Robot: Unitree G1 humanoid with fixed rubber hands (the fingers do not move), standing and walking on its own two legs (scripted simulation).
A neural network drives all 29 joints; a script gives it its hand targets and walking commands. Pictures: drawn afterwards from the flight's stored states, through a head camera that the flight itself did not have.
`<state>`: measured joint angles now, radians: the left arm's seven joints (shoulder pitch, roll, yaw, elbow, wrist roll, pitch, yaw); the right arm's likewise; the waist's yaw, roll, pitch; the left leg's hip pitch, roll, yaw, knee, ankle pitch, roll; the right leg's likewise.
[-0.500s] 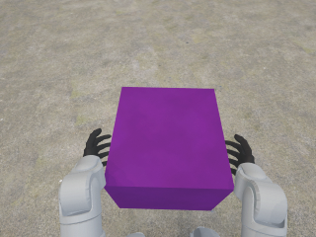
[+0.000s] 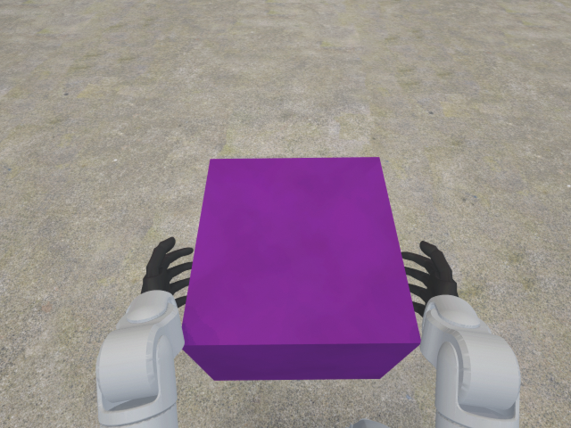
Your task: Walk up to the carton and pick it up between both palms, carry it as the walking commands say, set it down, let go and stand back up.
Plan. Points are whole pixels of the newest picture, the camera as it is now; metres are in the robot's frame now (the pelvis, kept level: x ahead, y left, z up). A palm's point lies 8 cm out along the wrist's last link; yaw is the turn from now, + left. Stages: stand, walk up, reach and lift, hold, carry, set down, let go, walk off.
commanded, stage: carry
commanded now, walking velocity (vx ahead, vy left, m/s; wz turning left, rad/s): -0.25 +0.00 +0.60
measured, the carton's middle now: (295, 269) +0.34 +0.00 +0.01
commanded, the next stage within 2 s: none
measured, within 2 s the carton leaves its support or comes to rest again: neither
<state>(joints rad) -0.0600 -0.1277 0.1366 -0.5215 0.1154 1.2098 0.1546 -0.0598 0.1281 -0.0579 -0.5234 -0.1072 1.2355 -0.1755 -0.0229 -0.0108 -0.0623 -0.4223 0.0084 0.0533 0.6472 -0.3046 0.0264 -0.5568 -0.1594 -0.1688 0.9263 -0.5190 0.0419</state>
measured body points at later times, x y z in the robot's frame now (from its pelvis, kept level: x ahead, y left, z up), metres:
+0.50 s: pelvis -0.16 -0.03 +0.02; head -0.16 -0.06 +0.47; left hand +0.04 +0.18 +0.11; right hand +0.10 -0.15 +0.10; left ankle -0.15 +0.12 -0.61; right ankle -0.18 -0.12 -0.72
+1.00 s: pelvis -0.30 +0.02 +0.02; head -0.31 +0.04 +0.47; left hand -0.14 +0.29 +0.11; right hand -0.01 -0.03 +0.11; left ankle -0.32 +0.09 -0.72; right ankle -0.25 -0.13 -0.67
